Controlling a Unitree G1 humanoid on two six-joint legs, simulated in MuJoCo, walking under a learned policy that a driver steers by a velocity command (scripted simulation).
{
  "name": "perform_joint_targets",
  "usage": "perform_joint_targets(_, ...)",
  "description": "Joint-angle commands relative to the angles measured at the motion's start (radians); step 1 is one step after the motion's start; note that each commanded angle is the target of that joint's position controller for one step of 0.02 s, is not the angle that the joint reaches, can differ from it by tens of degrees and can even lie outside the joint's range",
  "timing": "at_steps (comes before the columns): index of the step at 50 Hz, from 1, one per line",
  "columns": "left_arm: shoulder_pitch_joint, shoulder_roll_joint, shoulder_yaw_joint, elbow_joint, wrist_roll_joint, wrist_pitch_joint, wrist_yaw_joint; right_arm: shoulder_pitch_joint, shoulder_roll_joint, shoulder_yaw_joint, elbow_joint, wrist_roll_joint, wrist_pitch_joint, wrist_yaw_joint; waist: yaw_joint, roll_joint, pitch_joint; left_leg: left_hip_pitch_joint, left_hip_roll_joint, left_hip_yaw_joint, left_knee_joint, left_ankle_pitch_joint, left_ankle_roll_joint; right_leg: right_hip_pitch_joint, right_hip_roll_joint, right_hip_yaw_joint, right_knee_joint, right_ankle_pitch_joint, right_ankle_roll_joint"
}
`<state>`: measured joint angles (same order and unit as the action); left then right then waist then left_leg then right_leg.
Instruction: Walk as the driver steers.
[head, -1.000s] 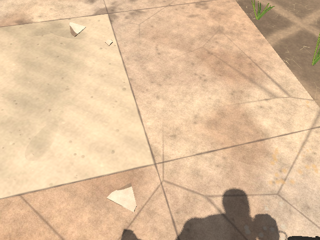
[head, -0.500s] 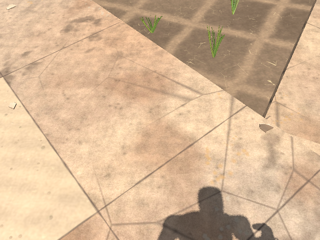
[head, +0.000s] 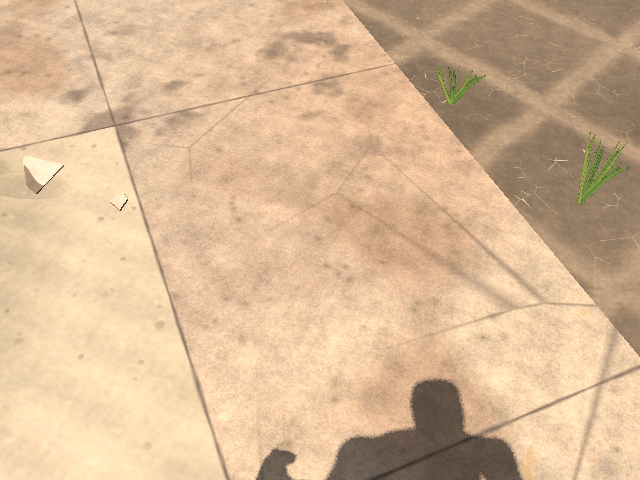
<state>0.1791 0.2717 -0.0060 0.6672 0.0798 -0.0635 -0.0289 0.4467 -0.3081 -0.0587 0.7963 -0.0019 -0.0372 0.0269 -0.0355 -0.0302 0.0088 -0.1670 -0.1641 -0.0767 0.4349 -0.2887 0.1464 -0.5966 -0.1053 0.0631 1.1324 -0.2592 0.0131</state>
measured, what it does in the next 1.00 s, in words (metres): walks ahead, turning left: right foot, then left foot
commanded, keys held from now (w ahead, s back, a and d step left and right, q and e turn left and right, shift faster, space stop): w+q+shift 0.28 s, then shift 0.72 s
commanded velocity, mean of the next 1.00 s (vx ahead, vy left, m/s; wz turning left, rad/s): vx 0.49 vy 0.00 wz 0.47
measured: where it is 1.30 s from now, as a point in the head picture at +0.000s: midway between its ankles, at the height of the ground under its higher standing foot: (266, 384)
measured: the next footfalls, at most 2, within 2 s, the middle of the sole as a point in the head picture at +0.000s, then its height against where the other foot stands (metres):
right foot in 0.24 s outside the picture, level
left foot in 0.64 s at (208, 389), level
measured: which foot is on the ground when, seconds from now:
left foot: down 0.00-0.24, up 0.26-0.62, down 0.64-1.00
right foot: up 0.00-0.22, down 0.24-0.64, up 0.66-0.96, down 0.98-1.00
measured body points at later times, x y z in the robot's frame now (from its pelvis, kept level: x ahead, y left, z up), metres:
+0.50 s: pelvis +0.44 +0.02 +0.00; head +0.49 +0.05 +0.45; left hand +0.32 +0.30 -0.11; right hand +0.77 -0.12 -0.07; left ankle +0.50 +0.16 -0.68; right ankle +0.44 -0.10 -0.74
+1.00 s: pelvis +0.64 +0.11 -0.01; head +0.66 +0.12 +0.44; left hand +0.65 +0.41 -0.12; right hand +0.88 -0.06 -0.12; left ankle +0.65 +0.21 -0.74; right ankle +0.74 -0.01 -0.74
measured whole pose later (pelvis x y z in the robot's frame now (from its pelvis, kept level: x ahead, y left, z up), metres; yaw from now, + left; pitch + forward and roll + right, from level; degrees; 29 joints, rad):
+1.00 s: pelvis +0.64 +0.11 -0.01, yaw +26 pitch +0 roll +2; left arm 0.15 0.28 0.02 0.79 0.02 0.01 0.04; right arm 0.15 -0.25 -0.02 0.81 -0.02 -0.01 0.01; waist -0.01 -0.03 0.04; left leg -0.33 -0.10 -0.03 0.51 -0.19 0.05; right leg -0.32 -0.06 0.07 0.55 -0.24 0.05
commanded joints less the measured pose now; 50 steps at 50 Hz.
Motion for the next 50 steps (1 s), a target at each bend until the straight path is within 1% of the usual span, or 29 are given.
perform_joint_targets(1, -0.139, 0.1, 0.019, -0.11, -0.009, 0.014, -0.007, -0.001, -0.164, -0.041, -0.06, 0.007, -0.032, -0.011, 0.01, 0.049, 0.117, -0.067, 0.201, -0.319, -0.302, 0.102, 0.141, -0.131, 0.013, -0.072, -0.151, 0.081, 0.042)
perform_joint_targets(5, -0.298, 0.076, 0.001, -0.158, -0.031, 0.0, -0.016, 0.056, -0.174, -0.049, -0.024, 0.01, -0.034, -0.017, -0.057, 0.089, 0.103, -0.007, 0.182, -0.302, -0.278, 0.472, 0.102, -0.049, 0.082, -0.107, -0.449, 0.291, 0.043)
perform_joint_targets(8, -0.292, 0.103, 0.007, -0.169, -0.043, -0.007, -0.005, 0.024, -0.2, -0.056, -0.012, 0.019, -0.04, -0.029, -0.036, 0.093, 0.054, 0.072, 0.212, -0.317, -0.231, 0.704, 0.06, 0.109, 0.114, -0.079, -0.582, 0.351, 0.005)
perform_joint_targets(10, -0.092, 0.179, 0.039, -0.114, -0.053, -0.007, 0.02, -0.029, -0.253, -0.068, -0.018, 0.013, -0.045, -0.032, 0.067, 0.095, -0.091, 0.078, 0.202, -0.318, -0.019, 0.999, 0.002, 0.431, 0.168, -0.065, -0.579, 0.243, -0.017)
perform_joint_targets(11, 0.114, 0.228, 0.063, -0.067, -0.065, -0.006, 0.041, -0.083, -0.286, -0.074, -0.025, 0.0, -0.049, -0.026, 0.19, 0.1, -0.188, 0.017, 0.188, -0.314, 0.207, 1.011, -0.015, 0.655, 0.146, -0.067, -0.557, 0.165, -0.022)
perform_joint_targets(12, 0.346, 0.276, 0.092, -0.013, -0.055, -0.006, 0.068, -0.129, -0.232, -0.061, -0.033, -0.014, -0.061, -0.024, 0.297, 0.073, -0.284, -0.111, 0.142, -0.274, 0.489, 0.855, -0.024, 0.893, 0.041, 0.013, -0.521, -0.027, -0.036)
perform_joint_targets(13, 0.431, 0.34, 0.111, 0.006, -0.005, -0.012, 0.081, -0.078, -0.04, -0.015, -0.069, 0.006, -0.063, -0.023, 0.248, -0.241, -0.384, -0.378, 0.018, -0.166, 0.87, -0.032, -0.029, 1.098, -0.249, 0.399, -0.636, -0.451, -0.088)
perform_joint_targets(14, 0.283, 0.338, 0.114, -0.018, -0.008, -0.009, 0.063, -0.008, -0.059, 0.004, -0.113, 0.034, -0.054, -0.021, 0.124, -0.421, -0.449, -0.498, 0.027, -0.102, 0.999, -0.163, -0.024, 1.049, -0.357, 0.86, -0.86, -0.574, -0.139)
perform_joint_targets(15, 0.151, 0.222, 0.097, -0.041, -0.018, -0.007, 0.055, -0.085, -0.132, -0.005, -0.073, -0.001, -0.037, -0.025, 0.119, -0.203, -0.253, -0.522, 0.107, -0.073, 0.973, -0.047, -0.027, 0.868, -0.288, 0.705, -0.875, -0.508, -0.151)
perform_joint_targets(16, 0.115, 0.149, 0.079, -0.026, -0.021, -0.009, 0.049, -0.131, -0.138, -0.008, -0.062, -0.018, -0.024, -0.016, 0.104, -0.053, -0.134, -0.496, 0.145, -0.049, 0.938, 0.01, -0.044, 0.725, -0.255, 0.52, -0.838, -0.212, -0.171)
perform_joint_targets(17, 0.129, 0.113, 0.069, 0.002, -0.016, -0.012, 0.045, -0.181, -0.122, -0.007, -0.063, -0.032, -0.013, -0.009, 0.098, 0.033, -0.063, -0.478, 0.162, -0.029, 0.909, -0.008, -0.057, 0.633, -0.21, 0.381, -0.823, 0.108, -0.169)
perform_joint_targets(18, 0.154, 0.103, 0.06, 0.037, -0.02, -0.025, 0.044, -0.178, -0.092, -0.003, -0.08, -0.037, -0.002, 0.0, 0.069, -0.024, -0.037, -0.477, 0.167, -0.029, 0.901, -0.046, -0.074, 0.585, -0.207, 0.291, -0.796, 0.422, -0.19)
perform_joint_targets(20, 0.22, 0.07, 0.047, 0.101, -0.052, -0.053, 0.025, -0.227, -0.053, 0.009, -0.104, -0.041, 0.014, 0.004, 0.059, -0.044, -0.008, -0.491, 0.172, -0.033, 0.814, -0.109, -0.09, 0.552, -0.185, 0.161, -0.811, 0.725, -0.178)
perform_joint_targets(21, 0.091, 0.082, 0.062, 0.064, -0.105, -0.068, 0.027, -0.229, -0.036, 0.011, -0.142, 0.065, 0.002, -0.009, 0.018, -0.093, 0.002, -0.503, 0.215, -0.056, 0.729, -0.099, -0.092, 0.558, -0.148, 0.108, -0.834, 0.689, -0.162)
perform_joint_targets(22, 0.041, 0.101, 0.065, 0.061, -0.116, -0.073, 0.031, -0.276, -0.034, 0.025, -0.153, 0.062, -0.005, -0.008, 0.014, -0.086, 0.022, -0.505, 0.213, -0.031, 0.619, -0.07, -0.101, 0.512, -0.143, 0.07, -0.86, 0.718, -0.167)
perform_joint_targets(23, 0.001, 0.136, 0.072, 0.055, -0.114, -0.072, 0.037, -0.316, -0.03, 0.034, -0.174, 0.04, -0.014, -0.002, 0.007, -0.059, 0.044, -0.451, 0.206, 0.009, 0.485, -0.006, -0.116, 0.436, -0.129, 0.013, -0.895, 0.739, -0.174)
perform_joint_targets(25, 0.007, 0.202, 0.093, 0.058, -0.104, -0.071, 0.046, -0.345, -0.024, 0.044, -0.177, 0.011, -0.037, 0.025, 0.015, -0.047, -0.007, -0.231, 0.165, 0.076, 0.235, 0.269, -0.125, 0.355, -0.057, -0.096, -0.916, 0.705, -0.149)
perform_joint_targets(27, 0.052, 0.238, 0.105, 0.077, -0.109, -0.078, 0.048, -0.363, -0.054, 0.038, -0.181, 0.002, -0.042, 0.043, 0.015, -0.048, -0.037, -0.12, 0.137, 0.065, 0.163, 0.405, -0.111, 0.38, -0.078, -0.1, -0.907, 0.682, -0.141)
perform_joint_targets(31, 0.081, 0.234, 0.101, 0.093, -0.119, -0.053, 0.053, -0.2, -0.152, -0.012, -0.126, -0.025, -0.032, 0.019, -0.097, -0.011, -0.121, 0.133, 0.105, 0.063, 0.059, 0.488, -0.034, 0.422, -0.035, -0.157, -0.545, 0.746, -0.064)
perform_joint_targets(32, 0.116, 0.196, 0.084, 0.075, -0.089, -0.045, 0.053, -0.155, -0.227, -0.029, -0.125, -0.031, -0.021, -0.002, -0.098, 0.138, -0.182, 0.291, 0.257, -0.095, 0.092, 0.922, 0.021, 0.29, 0.04, -0.184, -0.237, 0.348, -0.013)
perform_joint_targets(33, 0.324, 0.101, 0.047, 0.096, -0.068, -0.033, 0.036, -0.206, -0.229, -0.003, -0.16, -0.062, -0.014, -0.015, 0.027, 0.324, -0.365, 0.502, 0.544, -0.45, 0.164, 1.404, 0.223, 0.091, 0.139, -0.082, 0.153, -0.461, 0.043)
perform_joint_targets(34, 0.352, 0.169, 0.054, 0.131, -0.082, -0.022, 0.024, -0.219, -0.143, 0.016, -0.171, -0.037, -0.011, -0.002, -0.003, 0.187, -0.49, 0.478, 0.547, -0.475, 0.156, 1.416, 0.277, 0.128, 0.103, 0.098, 0.201, -0.46, 0.049)
perform_joint_targets(35, 0.293, 0.196, 0.063, 0.115, -0.112, -0.007, 0.02, -0.276, -0.134, 0.008, -0.167, -0.011, -0.006, 0.01, 0.012, 0.144, -0.389, 0.387, 0.508, -0.418, 0.094, 1.101, 0.278, 0.049, 0.077, 0.063, 0.195, -0.421, 0.055)
perform_joint_targets(36, 0.186, 0.204, 0.068, 0.101, -0.107, 0.006, 0.037, -0.328, -0.104, 0.011, -0.163, 0.012, -0.006, 0.013, 0.014, 0.049, -0.254, 0.243, 0.44, -0.357, 0.038, 0.884, 0.21, 0.019, 0.043, 0.032, 0.123, -0.354, 0.062)
perform_joint_targets(37, 0.139, 0.193, 0.071, 0.097, -0.1, 0.023, 0.055, -0.362, -0.073, 0.022, -0.159, 0.014, -0.005, 0.01, 0.029, 0.03, -0.176, 0.114, 0.407, -0.309, 0.001, 0.782, 0.17, 0.04, 0.026, 0.028, 0.061, -0.309, 0.072)
perform_joint_targets(39, 0.165, 0.168, 0.069, 0.102, -0.091, 0.051, 0.069, -0.395, -0.09, 0.013, -0.144, -0.014, -0.003, 0.008, 0.079, 0.079, -0.131, -0.094, 0.367, -0.24, -0.058, 0.713, 0.136, 0.188, 0.024, 0.011, -0.055, -0.249, 0.087)
perform_joint_targets(43, 0.127, 0.09, 0.048, 0.103, -0.078, 0.059, 0.079, -0.388, -0.085, 0.005, -0.105, -0.026, -0.002, -0.012, 0.071, 0.105, -0.19, -0.135, 0.334, -0.149, -0.077, 0.7, 0.118, 0.322, 0.035, -0.012, -0.305, -0.107, 0.082)
perform_joint_targets(48, 0.048, 0.084, 0.048, 0.103, -0.068, 0.073, 0.068, -0.393, -0.052, 0.019, -0.064, -0.01, 0.017, -0.019, 0.079, 0.114, -0.115, -0.214, 0.282, -0.143, -0.095, 0.115, 0.037, 0.472, 0.066, -0.03, -0.6, 0.101, 0.038)
perform_joint_targets(50, 0.014, 0.137, 0.052, 0.076, -0.046, 0.069, 0.068, -0.31, -0.015, 0.033, -0.027, -0.021, 0.011, -0.016, 0.052, 0.034, -0.068, -0.268, 0.214, -0.115, -0.042, -0.094, -0.06, 0.533, -0.04, 0.077, -0.712, 0.244, -0.015)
